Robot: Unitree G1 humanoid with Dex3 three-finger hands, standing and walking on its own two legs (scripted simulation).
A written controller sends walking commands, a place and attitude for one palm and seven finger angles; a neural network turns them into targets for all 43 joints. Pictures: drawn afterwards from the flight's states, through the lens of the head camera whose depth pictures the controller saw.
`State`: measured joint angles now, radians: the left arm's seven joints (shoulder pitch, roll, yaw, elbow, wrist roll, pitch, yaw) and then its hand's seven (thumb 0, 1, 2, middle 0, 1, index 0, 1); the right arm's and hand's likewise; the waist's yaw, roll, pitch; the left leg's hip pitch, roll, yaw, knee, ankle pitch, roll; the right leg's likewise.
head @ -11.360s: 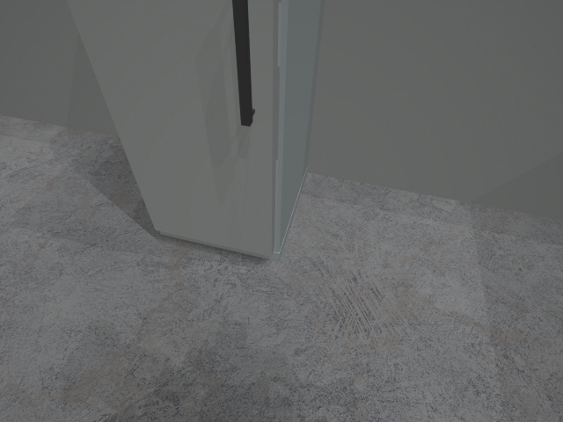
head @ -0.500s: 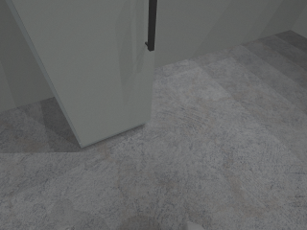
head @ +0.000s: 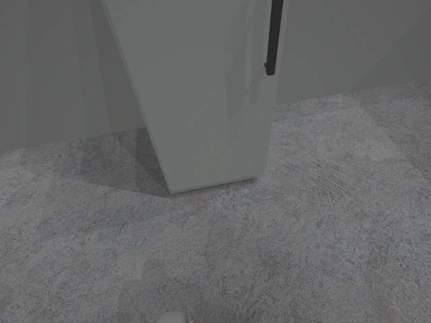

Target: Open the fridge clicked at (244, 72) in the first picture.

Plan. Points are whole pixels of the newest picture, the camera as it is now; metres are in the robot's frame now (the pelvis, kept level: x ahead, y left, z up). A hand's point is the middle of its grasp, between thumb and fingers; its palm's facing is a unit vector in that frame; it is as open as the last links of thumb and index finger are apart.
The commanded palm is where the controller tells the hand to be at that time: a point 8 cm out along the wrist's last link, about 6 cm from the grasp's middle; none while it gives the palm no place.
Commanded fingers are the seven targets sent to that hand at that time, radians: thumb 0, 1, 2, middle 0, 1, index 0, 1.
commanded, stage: turn to face it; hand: right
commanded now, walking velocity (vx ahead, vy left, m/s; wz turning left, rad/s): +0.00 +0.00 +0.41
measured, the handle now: (273, 18) +0.91 -0.15 +0.14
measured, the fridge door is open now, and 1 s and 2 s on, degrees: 0 0 0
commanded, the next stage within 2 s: take the last steps up to it in 0.28 s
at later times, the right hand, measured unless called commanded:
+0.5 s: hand out of the picture +0.12 -0.10 -0.16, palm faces -0.18 +0.96 -0.22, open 7.3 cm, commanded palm none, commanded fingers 0.00 -0.90 -0.90 0.20 0.30 0.20 0.30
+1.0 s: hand out of the picture +0.14 -0.21 -0.18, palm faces -0.11 +0.97 -0.20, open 7.4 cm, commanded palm none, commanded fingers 0.00 -0.90 -0.90 0.20 0.30 0.20 0.30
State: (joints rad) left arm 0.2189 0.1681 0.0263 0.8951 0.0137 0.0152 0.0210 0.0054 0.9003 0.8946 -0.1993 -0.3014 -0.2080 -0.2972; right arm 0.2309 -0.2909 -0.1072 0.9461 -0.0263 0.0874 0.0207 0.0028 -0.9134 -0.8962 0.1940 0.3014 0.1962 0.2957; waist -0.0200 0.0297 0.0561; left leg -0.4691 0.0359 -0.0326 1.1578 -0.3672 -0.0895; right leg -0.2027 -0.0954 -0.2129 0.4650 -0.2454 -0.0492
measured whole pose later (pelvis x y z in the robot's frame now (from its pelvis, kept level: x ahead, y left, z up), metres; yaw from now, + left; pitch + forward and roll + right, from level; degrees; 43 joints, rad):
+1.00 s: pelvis +0.11 -0.02 +0.00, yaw +10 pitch -1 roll +0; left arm 0.38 0.14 0.02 1.04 0.01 -0.04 0.01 0.00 0.90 0.90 -0.19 -0.30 -0.20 -0.30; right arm 0.30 -0.20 -0.06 1.09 -0.04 0.01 0.00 0.01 -0.91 -0.90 0.19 0.30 0.20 0.30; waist -0.01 0.02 0.01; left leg -0.55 0.10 0.07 1.16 -0.27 -0.01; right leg -0.08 0.04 -0.16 0.36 -0.26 -0.09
